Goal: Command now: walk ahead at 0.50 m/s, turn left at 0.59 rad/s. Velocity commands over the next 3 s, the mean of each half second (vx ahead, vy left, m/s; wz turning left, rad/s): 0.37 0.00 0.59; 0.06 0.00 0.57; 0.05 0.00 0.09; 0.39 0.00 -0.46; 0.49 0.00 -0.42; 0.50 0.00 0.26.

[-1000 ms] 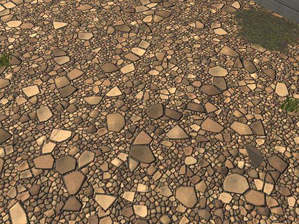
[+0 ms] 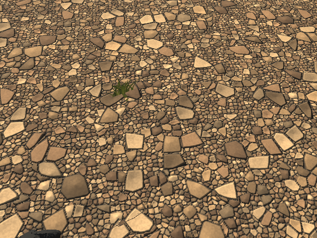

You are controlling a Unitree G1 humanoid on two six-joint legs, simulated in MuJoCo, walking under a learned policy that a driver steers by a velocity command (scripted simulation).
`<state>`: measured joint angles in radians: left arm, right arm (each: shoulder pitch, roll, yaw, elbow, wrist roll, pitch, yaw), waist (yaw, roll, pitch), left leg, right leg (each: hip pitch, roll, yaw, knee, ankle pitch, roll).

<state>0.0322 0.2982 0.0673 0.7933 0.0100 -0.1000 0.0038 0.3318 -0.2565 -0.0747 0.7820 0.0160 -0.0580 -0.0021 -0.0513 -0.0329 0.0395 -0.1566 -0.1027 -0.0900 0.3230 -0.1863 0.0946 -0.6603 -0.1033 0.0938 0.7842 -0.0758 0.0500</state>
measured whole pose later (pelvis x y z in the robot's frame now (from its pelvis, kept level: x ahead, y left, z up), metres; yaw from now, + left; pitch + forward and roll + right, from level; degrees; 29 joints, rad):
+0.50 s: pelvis +0.25 -0.05 +0.00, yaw +18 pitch +2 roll -1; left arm 0.17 0.28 0.07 0.84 0.01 -0.06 0.01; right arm 0.18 -0.32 -0.09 0.62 0.02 0.02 -0.01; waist 0.03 0.04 0.08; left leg -0.64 0.06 -0.03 0.91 -0.23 -0.04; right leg -0.19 0.00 -0.14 0.34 -0.18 -0.03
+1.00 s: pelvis +0.32 -0.01 -0.01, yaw +34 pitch +3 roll -1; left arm 0.09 0.31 0.05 0.78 0.00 0.01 0.00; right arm 0.16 -0.32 -0.08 0.57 0.00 0.04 -0.02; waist -0.02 -0.01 0.04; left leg -0.39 -0.08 -0.13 0.51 -0.16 0.02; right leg -0.44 -0.01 0.05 0.75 -0.36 0.07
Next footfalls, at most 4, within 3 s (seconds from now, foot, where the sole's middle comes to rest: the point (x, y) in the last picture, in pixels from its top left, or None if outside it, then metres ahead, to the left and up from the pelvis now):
0.20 right None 0.32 -0.14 -0.79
0.68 left None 0.35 0.13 -0.79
1.06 right None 0.45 -0.09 -0.79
1.34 left None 0.27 0.11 -0.79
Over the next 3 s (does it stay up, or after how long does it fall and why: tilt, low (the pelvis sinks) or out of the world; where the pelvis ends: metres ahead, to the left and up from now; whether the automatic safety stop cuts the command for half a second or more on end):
stays up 1.05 0.12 -0.01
